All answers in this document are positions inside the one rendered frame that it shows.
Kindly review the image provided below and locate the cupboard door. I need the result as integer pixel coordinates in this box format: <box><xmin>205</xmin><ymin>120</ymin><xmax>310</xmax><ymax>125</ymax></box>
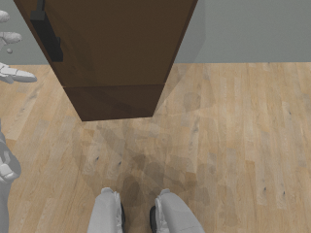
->
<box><xmin>19</xmin><ymin>0</ymin><xmax>193</xmax><ymax>87</ymax></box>

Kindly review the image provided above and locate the robot right thigh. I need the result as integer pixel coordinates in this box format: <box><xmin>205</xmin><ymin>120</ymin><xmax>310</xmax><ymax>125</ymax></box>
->
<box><xmin>155</xmin><ymin>192</ymin><xmax>205</xmax><ymax>233</ymax></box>

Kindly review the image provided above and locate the robot left shin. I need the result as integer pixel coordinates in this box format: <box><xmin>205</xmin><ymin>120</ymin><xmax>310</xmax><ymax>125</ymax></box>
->
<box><xmin>95</xmin><ymin>187</ymin><xmax>123</xmax><ymax>233</ymax></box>

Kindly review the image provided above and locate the robot left upper arm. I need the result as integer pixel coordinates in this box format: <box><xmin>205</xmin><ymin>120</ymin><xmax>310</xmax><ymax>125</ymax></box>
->
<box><xmin>0</xmin><ymin>142</ymin><xmax>21</xmax><ymax>233</ymax></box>

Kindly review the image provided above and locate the left robot hand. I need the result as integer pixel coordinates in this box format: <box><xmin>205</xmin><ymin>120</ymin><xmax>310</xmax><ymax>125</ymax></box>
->
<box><xmin>0</xmin><ymin>10</ymin><xmax>38</xmax><ymax>84</ymax></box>

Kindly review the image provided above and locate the handle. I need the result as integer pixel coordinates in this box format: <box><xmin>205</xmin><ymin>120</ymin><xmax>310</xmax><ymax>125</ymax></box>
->
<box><xmin>30</xmin><ymin>0</ymin><xmax>63</xmax><ymax>62</ymax></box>

